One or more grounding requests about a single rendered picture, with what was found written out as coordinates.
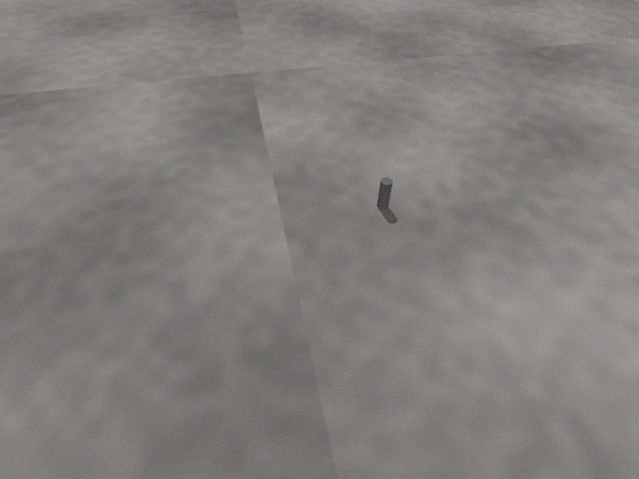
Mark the can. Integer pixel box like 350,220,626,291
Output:
377,178,392,210

